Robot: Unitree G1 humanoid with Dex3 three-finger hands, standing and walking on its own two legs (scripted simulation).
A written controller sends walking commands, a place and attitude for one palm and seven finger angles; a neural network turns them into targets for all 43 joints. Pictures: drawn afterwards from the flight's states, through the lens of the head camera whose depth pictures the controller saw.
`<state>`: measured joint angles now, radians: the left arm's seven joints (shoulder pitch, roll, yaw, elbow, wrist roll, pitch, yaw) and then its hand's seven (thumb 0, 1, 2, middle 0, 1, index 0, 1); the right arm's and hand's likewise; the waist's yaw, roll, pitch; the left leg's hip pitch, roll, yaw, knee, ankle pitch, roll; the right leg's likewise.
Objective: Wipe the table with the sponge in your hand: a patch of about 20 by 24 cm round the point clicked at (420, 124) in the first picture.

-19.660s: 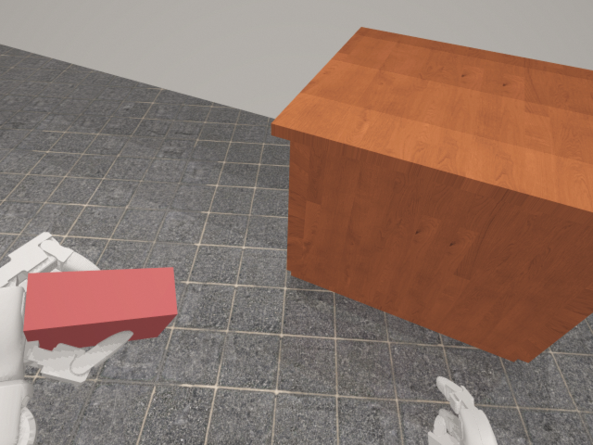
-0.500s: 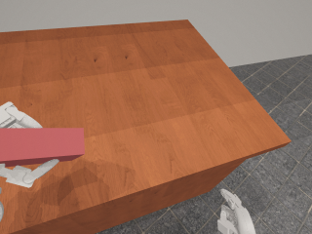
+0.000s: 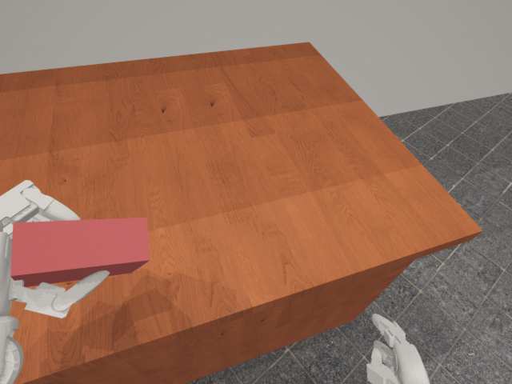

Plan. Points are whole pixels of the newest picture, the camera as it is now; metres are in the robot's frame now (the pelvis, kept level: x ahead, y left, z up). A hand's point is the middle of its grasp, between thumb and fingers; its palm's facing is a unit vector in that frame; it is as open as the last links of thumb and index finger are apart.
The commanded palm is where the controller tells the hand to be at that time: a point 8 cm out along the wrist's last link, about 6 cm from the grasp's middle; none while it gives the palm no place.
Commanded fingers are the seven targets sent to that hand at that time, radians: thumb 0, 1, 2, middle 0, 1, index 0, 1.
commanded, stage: look again from close up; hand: left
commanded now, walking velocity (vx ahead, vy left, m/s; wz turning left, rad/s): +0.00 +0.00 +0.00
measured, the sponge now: (102, 250) +0.23 +0.22 +0.14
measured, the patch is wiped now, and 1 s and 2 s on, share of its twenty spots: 0.00 0.00 0.00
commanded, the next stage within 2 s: shuffle to correct the standing spot in 0.14 s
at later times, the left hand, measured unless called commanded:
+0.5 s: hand (89, 247) +0.22 +0.22 +0.16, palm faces +0.36 -0.85 -0.39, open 9.4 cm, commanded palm +0.16 +0.25 +0.17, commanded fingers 0.00 0.10 1.30 -1.20 -1.60 -1.20 -1.60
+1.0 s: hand (145, 254) +0.22 +0.16 +0.16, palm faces +0.32 -0.84 -0.43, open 9.4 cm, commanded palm +0.17 +0.20 +0.17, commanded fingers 0.00 0.10 1.30 -1.20 -1.60 -1.20 -1.60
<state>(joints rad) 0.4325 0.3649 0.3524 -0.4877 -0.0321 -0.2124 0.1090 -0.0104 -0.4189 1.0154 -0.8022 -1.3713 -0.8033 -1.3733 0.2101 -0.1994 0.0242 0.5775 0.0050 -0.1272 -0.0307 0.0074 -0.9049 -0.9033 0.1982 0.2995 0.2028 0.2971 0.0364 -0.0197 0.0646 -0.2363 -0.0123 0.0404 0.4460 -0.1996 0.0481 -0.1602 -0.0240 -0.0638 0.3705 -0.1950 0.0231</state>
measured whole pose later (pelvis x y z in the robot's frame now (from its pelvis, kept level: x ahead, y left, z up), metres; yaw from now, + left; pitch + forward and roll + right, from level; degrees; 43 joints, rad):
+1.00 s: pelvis +0.01 -0.08 +0.00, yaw +0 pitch +0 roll -1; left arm 0.51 0.38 0.35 -0.51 -0.08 -0.14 0.10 -0.01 -0.42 1.02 -0.80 -1.38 -0.80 -1.38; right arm 0.20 -0.24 -0.01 0.58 0.02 -0.08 -0.04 0.01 -0.91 -0.90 0.20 0.30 0.20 0.30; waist 0.00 0.04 0.04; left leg -0.26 0.09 0.00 0.49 -0.23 -0.02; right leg -0.18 0.08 -0.10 0.41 -0.24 -0.08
